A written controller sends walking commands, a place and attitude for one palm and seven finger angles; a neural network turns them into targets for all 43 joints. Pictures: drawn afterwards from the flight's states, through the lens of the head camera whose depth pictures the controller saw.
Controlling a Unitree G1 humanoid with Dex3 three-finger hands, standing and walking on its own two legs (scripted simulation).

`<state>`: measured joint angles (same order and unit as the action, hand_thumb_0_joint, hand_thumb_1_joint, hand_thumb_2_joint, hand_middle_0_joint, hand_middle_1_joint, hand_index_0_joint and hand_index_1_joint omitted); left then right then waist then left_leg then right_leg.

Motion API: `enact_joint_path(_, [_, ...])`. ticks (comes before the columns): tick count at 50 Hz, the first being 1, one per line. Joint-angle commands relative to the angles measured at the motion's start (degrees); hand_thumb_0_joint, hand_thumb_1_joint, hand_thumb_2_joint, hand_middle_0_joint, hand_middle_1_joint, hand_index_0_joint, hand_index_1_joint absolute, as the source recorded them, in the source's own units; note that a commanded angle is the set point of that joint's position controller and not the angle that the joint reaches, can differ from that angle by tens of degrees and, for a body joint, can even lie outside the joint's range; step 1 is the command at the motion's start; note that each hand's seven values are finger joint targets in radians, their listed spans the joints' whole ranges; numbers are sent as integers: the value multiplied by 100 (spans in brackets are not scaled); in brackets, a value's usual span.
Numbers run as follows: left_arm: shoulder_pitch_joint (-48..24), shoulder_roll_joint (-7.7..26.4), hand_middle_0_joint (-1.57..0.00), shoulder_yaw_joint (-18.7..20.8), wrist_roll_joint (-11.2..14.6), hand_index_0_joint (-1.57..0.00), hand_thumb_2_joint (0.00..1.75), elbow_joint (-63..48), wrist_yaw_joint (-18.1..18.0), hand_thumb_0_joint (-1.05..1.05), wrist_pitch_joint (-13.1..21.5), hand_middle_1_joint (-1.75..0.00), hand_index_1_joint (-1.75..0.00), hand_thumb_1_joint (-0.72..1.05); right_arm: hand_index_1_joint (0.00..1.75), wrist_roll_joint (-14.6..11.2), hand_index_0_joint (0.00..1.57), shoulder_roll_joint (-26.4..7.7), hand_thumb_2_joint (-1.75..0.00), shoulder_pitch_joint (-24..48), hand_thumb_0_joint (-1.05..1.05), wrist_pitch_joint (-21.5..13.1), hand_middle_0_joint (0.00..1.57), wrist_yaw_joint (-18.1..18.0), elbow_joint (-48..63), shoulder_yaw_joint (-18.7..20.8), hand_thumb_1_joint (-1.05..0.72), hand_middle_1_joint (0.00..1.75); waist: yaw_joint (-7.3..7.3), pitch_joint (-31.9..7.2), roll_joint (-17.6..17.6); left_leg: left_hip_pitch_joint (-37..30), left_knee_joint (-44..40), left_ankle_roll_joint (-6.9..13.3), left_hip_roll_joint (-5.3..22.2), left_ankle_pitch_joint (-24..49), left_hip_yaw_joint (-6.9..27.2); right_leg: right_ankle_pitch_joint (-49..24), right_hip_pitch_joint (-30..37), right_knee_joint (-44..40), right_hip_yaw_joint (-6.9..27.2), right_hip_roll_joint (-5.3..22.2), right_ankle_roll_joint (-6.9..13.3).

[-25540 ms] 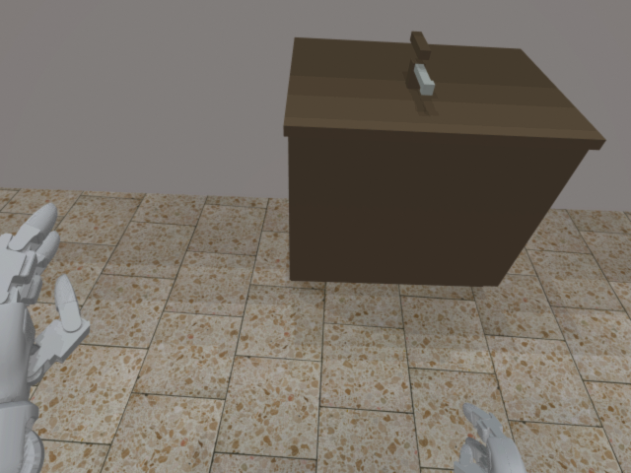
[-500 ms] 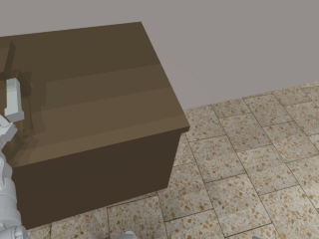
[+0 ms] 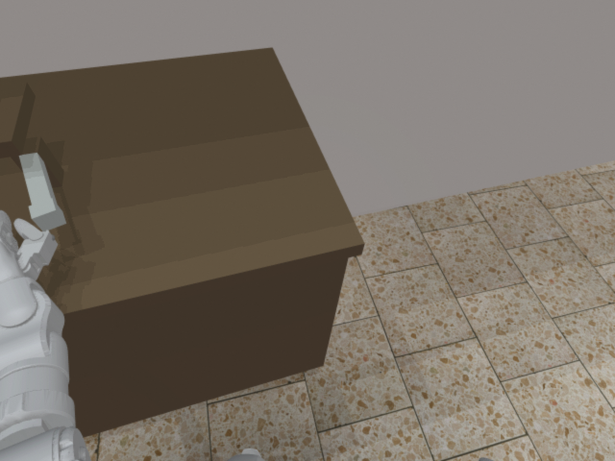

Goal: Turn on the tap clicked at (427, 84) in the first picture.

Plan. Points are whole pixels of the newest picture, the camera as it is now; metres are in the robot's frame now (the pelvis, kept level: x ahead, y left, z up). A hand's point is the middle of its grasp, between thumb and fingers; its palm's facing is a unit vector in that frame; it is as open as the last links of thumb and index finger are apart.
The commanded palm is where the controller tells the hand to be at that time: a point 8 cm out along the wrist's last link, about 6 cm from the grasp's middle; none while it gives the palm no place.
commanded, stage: push the lever round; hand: left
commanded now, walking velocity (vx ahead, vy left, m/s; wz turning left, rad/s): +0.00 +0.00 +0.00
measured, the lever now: (47, 215) +0.40 +0.35 +0.08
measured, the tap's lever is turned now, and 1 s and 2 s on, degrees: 16 45 67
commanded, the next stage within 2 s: lift the hand up off the lever in 1.94 s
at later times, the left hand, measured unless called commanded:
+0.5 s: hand (89, 222) +0.40 +0.30 +0.07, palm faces +0.73 -0.68 -0.08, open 7.6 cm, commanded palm +0.35 +0.31 +0.08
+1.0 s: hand (119, 205) +0.43 +0.27 +0.08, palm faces +0.81 -0.58 -0.10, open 7.5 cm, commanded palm +0.38 +0.28 +0.08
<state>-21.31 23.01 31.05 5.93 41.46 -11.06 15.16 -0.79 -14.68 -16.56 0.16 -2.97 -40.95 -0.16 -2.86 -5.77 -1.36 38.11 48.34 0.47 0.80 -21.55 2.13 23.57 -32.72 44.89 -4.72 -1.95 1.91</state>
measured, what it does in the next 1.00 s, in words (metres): stands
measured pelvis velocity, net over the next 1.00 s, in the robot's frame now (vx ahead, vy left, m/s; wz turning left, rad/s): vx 0.00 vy -0.01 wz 0.02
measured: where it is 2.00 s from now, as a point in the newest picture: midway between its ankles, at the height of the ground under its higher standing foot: outside the picture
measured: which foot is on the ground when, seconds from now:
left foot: down 0.00-1.00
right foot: down 0.00-1.00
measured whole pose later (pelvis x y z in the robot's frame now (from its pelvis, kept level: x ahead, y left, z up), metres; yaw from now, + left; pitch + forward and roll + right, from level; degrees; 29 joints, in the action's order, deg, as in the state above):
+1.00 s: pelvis +0.00 -0.01 +0.00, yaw +1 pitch +13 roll -2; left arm -35.2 14.1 26.6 -4.4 50.6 -38.8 13.9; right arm 3.1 -13.6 -17.2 1.9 0.6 -43.9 1.3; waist -5.2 -7.4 -2.0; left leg 40.2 49.2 -0.5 0.5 -21.6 3.4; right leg 24.6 -34.7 46.6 -5.9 -1.8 2.8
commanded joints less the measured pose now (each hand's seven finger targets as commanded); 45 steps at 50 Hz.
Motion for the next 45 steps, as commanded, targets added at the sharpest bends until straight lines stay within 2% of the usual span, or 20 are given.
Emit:
enact_joint_path(1, [-2038,1413,-15,-146,-137,-15,90,-1422,-180,0,423,-15,-15,90,30,44,20,-916,-90,-130,0,-190,20,-60,541,337,-90,30,-122,-1607,-509,-1321,-579,142,-83,1430,152,-1528,367,-577,369,-21,-76])
enact_joint_path(6, [-1935,1222,-15,-254,-252,-15,90,-1540,-484,0,381,-15,-15,90,30,68,20,-902,-90,-110,0,-168,20,-21,546,345,-90,30,-66,-1664,-568,-1452,-619,93,-65,1591,237,-1518,366,-556,314,-33,-41])
enact_joint_path(9, [-2211,969,-15,-463,-336,-15,90,-1526,-710,0,367,-15,-15,90,30,78,20,-881,-90,-76,0,-165,20,-5,497,333,-90,30,-172,-1517,-494,-1459,-654,78,-39,1423,297,-1336,203,-574,280,-31,-51])
enact_joint_path(10, [-2163,997,-15,-403,-354,-15,90,-1404,-787,0,350,-15,-15,90,30,91,20,-883,-90,-63,0,-166,20,-5,500,333,-90,30,-123,-1429,-436,-1369,-678,75,-54,1326,306,-1272,224,-591,282,-35,-37])
enact_joint_path(15, [-2490,725,-15,-610,-528,-15,90,-1415,-1173,0,335,-15,-15,90,30,140,20,-866,-90,-21,0,-179,20,33,493,332,-90,30,-188,-1556,-444,-1446,-680,60,-58,1263,332,-1192,146,-573,254,-24,-40])
enact_joint_path(16, [-2462,849,-15,-504,-579,-15,90,-1319,-1248,0,317,-15,-15,90,30,150,20,-872,-90,-41,0,-167,20,34,467,342,-90,30,-146,-1579,-371,-1383,-675,46,-55,1303,337,-1222,204,-555,251,-27,-27])
enact_joint_path(18, [-2575,748,-15,-545,-671,-15,90,-1354,-1410,0,301,-15,-15,90,30,167,20,-852,-90,-23,0,-148,20,49,450,335,-90,30,-158,-1594,-578,-1482,-669,32,-47,1344,357,-1197,132,-541,245,-15,-20])
enact_joint_path(22, [-2853,511,-15,-733,-747,-15,90,-1200,-1628,0,253,-15,-15,90,30,201,20,-830,-90,-37,0,-138,20,85,441,336,-90,30,-237,-1630,-359,-1391,-621,42,-69,1352,315,-1282,154,-550,237,-15,-38])
enact_joint_path(23, [-2852,680,-15,-549,-804,-15,90,-1191,-1703,0,271,-15,-15,90,30,212,20,-832,-90,-72,0,-122,20,82,389,347,-90,30,-175,-1650,-498,-1439,-627,10,-45,1424,355,-1263,151,-523,234,-11,-15])
enact_joint_path(24, [-2890,437,-15,-737,-804,-15,90,-1228,-1746,0,279,-15,-15,90,30,225,20,-812,-90,-66,0,-127,20,106,424,350,-90,30,-211,-1754,-434,-1513,-609,17,-54,1505,334,-1341,154,-519,230,-16,-30])
enact_joint_path(25, [-2732,539,-15,-620,-832,-15,90,-1114,-1816,0,254,-15,-15,90,30,225,20,-817,-90,-72,0,-113,20,115,429,364,-90,30,-144,-1768,-401,-1458,-596,14,-57,1566,318,-1391,217,-511,234,-27,-16])
enact_joint_path(29, [-3156,315,-15,-801,-957,-15,90,-1013,-2033,0,250,-15,-15,90,30,256,20,-789,-90,-104,0,-93,20,158,361,361,-90,30,-256,-1683,-473,-1433,-572,-11,-42,1519,361,-1308,53,-478,214,-9,-23])
enact_joint_path(31, [-3129,388,-15,-698,-992,-15,90,-932,-2136,0,263,-15,-15,90,30,291,20,-798,-90,-131,0,-90,20,179,351,383,-90,30,-214,-1773,-335,-1389,-517,25,-71,1590,304,-1450,168,-483,225,-20,-19])
enact_joint_path(33, [-3176,364,-15,-689,-1052,-15,90,-994,-2233,0,268,-15,-15,90,30,296,20,-791,-90,-127,0,-60,20,190,329,394,-90,30,-210,-1866,-545,-1486,-511,1,-57,1635,324,-1412,125,-467,222,-9,-12])
enact_joint_path(34, [-3370,108,-15,-915,-1059,-15,90,-958,-2260,0,271,-15,-15,90,30,305,20,-762,-90,-147,0,-68,20,213,327,385,-90,30,-301,-1843,-410,-1484,-495,15,-65,1641,318,-1452,87,-461,207,-9,-29])
enact_joint_path(37, [-3367,272,-15,-719,-1078,-15,90,-725,-2384,0,242,-15,-15,90,30,338,20,-784,-90,-179,0,-53,20,227,309,403,-90,30,-257,-1840,-187,-1268,-458,56,-102,1589,250,-1564,242,-483,231,-5,-40])
enact_joint_path(38, [-3329,438,-15,-532,-1111,-15,90,-708,-2443,0,242,-15,-15,90,30,345,20,-788,-90,-179,0,-23,20,221,273,403,-90,30,-199,-1800,-389,-1285,-465,45,-95,1625,244,-1571,245,-481,239,-1,-27])
enact_joint_path(39, [-3353,352,-15,-591,-1091,-15,90,-734,-2475,0,246,-15,-15,90,30,345,20,-777,-90,-189,0,-12,20,233,311,413,-90,30,-247,-1947,-199,-1264,-438,76,-118,1651,211,-1671,355,-474,245,6,-52])
enact_joint_path(43, [-3579,292,-15,-646,-1214,-15,90,-494,-2597,0,217,-15,-15,90,30,368,20,-759,-90,-208,0,12,20,259,230,413,-90,30,-294,-1748,-382,-1201,-432,80,-114,1534,213,-1577,214,-502,248,22,-46])
enact_joint_path(45, [-3816,187,-15,-756,-1231,-15,90,-393,-2652,0,234,-15,-15,90,30,379,20,-751,-90,-230,0,7,20,287,223,412,-90,30,-368,-1736,-275,-1172,-416,103,-124,1449,200,-1539,168,-519,237,22,-57])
